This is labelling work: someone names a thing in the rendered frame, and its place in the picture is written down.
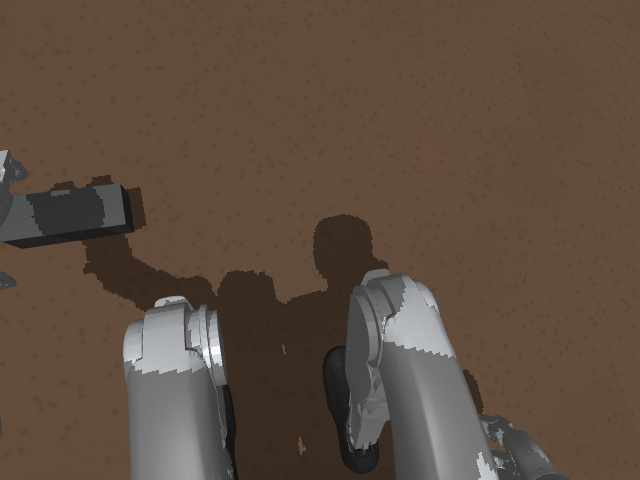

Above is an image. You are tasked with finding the carton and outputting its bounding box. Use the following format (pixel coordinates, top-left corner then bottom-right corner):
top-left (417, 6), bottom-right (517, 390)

top-left (0, 183), bottom-right (134, 249)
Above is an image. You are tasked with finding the right robot foot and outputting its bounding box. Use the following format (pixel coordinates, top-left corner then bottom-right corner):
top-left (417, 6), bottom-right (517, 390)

top-left (323, 346), bottom-right (379, 474)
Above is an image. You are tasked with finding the left robot hand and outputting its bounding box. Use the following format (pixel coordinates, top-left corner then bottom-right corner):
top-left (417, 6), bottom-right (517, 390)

top-left (0, 150), bottom-right (28, 290)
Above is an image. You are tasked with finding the right robot hand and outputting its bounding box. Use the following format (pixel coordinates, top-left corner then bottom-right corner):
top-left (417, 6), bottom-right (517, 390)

top-left (478, 414), bottom-right (560, 480)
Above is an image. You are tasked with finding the left robot foot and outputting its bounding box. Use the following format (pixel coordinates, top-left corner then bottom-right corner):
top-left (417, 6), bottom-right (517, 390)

top-left (222, 384), bottom-right (238, 480)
